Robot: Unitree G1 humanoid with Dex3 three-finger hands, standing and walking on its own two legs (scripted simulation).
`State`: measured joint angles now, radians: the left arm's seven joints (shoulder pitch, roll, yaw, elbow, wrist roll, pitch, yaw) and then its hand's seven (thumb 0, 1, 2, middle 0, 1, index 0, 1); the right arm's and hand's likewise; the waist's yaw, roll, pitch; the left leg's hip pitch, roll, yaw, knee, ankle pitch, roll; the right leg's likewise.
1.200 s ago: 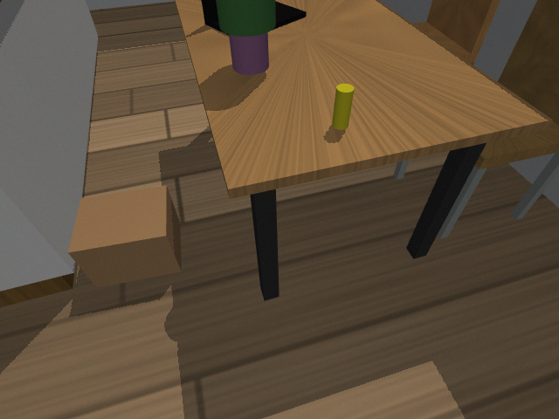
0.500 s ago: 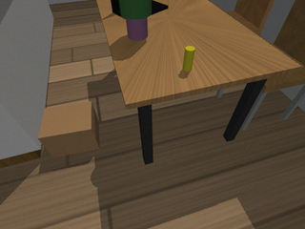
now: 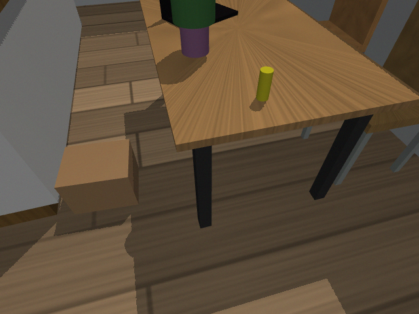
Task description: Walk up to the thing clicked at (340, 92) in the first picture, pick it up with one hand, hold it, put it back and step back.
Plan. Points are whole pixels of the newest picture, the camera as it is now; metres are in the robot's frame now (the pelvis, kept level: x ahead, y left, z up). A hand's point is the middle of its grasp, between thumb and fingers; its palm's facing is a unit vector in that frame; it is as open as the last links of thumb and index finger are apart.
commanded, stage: walk up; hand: right
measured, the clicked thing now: (264, 84) +0.80 -0.14 +0.00
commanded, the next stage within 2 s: none
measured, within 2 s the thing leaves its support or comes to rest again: neither
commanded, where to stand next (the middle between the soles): +0.31 -0.07 m, yaw +16 degrees
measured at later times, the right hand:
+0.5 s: hand (381, 280) +0.25 -0.36 -0.14, palm faces -0.22 +0.90 -0.38, open 7.4 cm
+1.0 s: hand (349, 217) +0.41 -0.35 -0.16, palm faces -0.28 +0.89 -0.36, open 7.4 cm
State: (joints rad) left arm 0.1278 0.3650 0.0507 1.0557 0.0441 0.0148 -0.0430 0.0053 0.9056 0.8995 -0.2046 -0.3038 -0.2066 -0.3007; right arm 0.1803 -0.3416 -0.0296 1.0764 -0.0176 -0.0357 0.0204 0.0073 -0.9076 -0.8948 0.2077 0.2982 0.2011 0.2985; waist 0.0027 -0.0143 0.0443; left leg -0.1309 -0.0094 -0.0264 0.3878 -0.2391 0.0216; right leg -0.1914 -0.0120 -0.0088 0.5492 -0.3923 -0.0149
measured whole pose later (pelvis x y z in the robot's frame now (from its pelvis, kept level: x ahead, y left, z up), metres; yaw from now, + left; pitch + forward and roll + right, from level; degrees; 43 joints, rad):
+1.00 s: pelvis +0.27 -0.12 -0.03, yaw +15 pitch -3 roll +1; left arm 0.30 0.42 0.07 0.82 0.00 -0.02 -0.01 0.00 0.91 0.90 -0.20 -0.30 -0.20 -0.30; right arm 0.27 -0.40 -0.04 0.77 -0.01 -0.01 0.02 0.01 -0.90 -0.89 0.21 0.30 0.20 0.30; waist -0.01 0.01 0.13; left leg -0.30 0.01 -0.01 0.69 -0.33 0.00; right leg -0.41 -0.08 -0.02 0.72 -0.22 -0.01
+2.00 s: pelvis +0.25 -0.09 -0.01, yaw +19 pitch -3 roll +0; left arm 0.15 0.38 0.00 1.03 0.00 -0.03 0.00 0.01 0.91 0.90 -0.20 -0.30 -0.21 -0.30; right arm 0.10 -0.35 0.00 1.01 0.00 -0.01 0.02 0.01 -0.91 -0.89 0.21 0.30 0.20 0.30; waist 0.02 0.01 0.07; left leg -0.19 0.00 0.02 0.57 -0.32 0.01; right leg -0.24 -0.04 0.01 0.56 -0.27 0.03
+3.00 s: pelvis +0.26 -0.09 +0.00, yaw +17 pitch -3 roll +0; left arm 0.07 0.35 0.00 1.12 0.01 0.00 0.00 0.00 0.91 0.90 -0.20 -0.30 -0.21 -0.30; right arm 0.08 -0.35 -0.02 1.14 0.00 0.00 0.01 0.01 -0.91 -0.89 0.21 0.30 0.20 0.30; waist -0.01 0.00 0.07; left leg -0.06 0.01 0.07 0.32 -0.21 0.00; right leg -0.14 -0.02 0.05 0.35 -0.16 0.03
